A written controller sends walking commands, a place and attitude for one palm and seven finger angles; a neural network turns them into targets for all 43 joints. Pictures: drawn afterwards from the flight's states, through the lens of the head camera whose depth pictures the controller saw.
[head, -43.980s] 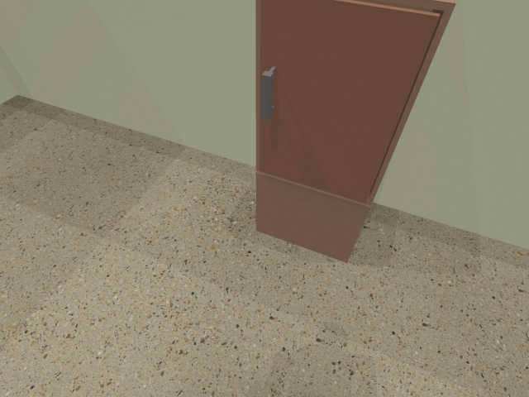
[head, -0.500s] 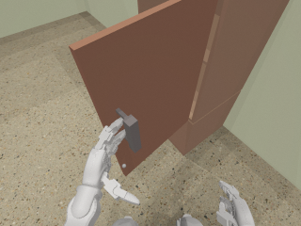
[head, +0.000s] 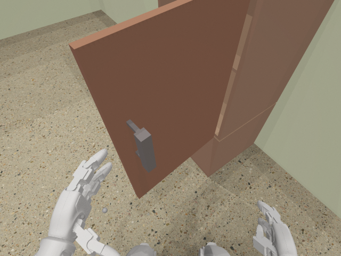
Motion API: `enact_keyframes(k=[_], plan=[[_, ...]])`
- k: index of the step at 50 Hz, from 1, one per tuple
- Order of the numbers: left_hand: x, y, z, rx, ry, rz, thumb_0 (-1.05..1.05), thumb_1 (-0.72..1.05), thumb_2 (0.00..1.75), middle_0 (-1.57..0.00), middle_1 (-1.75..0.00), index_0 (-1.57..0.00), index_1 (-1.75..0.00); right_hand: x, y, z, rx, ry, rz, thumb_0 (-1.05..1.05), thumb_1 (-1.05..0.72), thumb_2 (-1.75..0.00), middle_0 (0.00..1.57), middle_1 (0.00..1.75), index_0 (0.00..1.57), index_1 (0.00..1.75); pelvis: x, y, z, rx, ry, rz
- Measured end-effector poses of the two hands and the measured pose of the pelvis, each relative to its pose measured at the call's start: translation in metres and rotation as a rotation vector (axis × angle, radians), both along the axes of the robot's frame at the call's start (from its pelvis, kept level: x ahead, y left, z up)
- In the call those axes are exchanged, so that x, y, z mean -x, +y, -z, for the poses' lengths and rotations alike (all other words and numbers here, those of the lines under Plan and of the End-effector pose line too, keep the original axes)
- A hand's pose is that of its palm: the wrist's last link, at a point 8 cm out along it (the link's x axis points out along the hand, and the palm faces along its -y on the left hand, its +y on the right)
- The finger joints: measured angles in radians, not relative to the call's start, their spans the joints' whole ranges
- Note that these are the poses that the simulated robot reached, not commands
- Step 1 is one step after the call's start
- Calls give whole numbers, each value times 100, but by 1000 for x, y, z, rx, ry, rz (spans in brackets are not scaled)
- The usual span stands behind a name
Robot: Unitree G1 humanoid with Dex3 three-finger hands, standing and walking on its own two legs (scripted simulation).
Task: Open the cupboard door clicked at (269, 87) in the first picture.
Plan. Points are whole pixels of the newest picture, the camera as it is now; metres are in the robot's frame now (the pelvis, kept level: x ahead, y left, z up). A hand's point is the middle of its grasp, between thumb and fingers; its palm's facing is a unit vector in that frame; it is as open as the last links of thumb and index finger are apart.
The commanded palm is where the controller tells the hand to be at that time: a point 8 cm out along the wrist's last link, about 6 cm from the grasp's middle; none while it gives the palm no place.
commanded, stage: draw the hand back to the body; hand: left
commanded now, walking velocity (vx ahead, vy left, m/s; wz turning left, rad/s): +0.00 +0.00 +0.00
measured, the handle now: (140, 146) +0.34 +0.09 +0.07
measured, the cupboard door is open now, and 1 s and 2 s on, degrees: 96 96 96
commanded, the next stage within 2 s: step back with the hand held close in 1.66 s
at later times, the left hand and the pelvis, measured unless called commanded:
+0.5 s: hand (72, 201) +0.20 +0.18 +0.12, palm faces -0.08 -0.99 -0.07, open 16.3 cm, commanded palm +0.17 +0.25 +0.14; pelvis +0.01 +0.02 +0.03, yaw +0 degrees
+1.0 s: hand (11, 173) +0.22 +0.26 +0.18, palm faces +0.32 -0.86 -0.39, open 12.5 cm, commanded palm +0.17 +0.30 +0.21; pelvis +0.03 +0.03 +0.07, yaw -1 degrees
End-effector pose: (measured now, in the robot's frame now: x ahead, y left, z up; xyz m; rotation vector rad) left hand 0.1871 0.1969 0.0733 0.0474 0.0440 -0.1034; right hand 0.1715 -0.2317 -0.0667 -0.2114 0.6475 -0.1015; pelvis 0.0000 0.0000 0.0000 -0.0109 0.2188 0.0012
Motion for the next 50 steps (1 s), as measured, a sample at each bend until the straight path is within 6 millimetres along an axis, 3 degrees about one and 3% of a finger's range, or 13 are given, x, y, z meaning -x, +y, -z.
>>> enact_keyframes(k=[10, 19, 30, 36, 50], plan=[[-6, 0, -8, -3, -15, 23, -1, -50, 30, -15, -30, -15, -30, 5, 12, -2, -17, -17, 8, 1, -91, -90, 21, 30, 20, 30, 4, 6, 0, 5, -14, 4], [-3, 26, -38, -23, -24, -23, -1, -50, 30, -15, -30, -15, -30, 8, 22, -19, -33, -28, 15, 1, -91, -90, 21, 30, 20, 30, -2, 11, -17, 12, -58, 3], [6, 52, -64, -25, -39, -38, -1, -47, 32, -15, -30, -15, -30, -8, 27, -43, -6, -94, -7, 1, -91, -90, 21, 30, 20, 30, -9, 19, -31, 23, -111, -4], [8, 70, -85, -243, -3, -250, -1, -34, 37, -16, -30, -16, -30, -15, 36, -54, 12, -77, -10, 1, -91, -90, 21, 30, 20, 30, -14, 23, -45, 19, -152, 3], [4, 100, -130, -372, -54, -429, 0, 12, 56, -17, -30, -18, -30, -23, 53, -61, -7, -6, -49, 1, -91, -90, 21, 30, 20, 30, -29, 31, -71, 8, -243, 12]])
